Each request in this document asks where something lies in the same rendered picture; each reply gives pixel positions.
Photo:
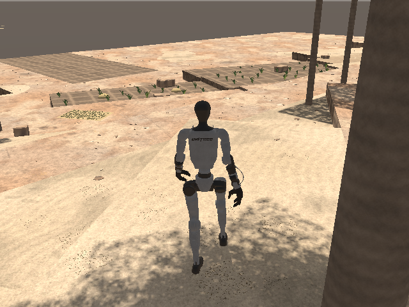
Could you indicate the right robot upper arm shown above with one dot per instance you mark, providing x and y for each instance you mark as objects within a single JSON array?
[{"x": 225, "y": 145}]

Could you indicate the left robot forearm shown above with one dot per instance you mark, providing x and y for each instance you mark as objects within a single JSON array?
[{"x": 178, "y": 165}]

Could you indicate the robot right hand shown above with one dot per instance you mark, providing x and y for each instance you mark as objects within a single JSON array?
[{"x": 239, "y": 194}]

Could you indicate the robot left hand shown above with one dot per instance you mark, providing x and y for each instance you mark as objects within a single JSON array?
[{"x": 178, "y": 175}]

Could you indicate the right robot foot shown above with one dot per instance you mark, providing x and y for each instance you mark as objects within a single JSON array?
[{"x": 223, "y": 241}]

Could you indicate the left robot upper arm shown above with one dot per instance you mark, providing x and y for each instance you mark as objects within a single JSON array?
[{"x": 181, "y": 143}]

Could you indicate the robot left shin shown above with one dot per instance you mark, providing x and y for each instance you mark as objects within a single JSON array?
[{"x": 194, "y": 238}]

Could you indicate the right robot forearm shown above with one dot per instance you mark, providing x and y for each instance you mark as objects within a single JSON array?
[{"x": 233, "y": 174}]

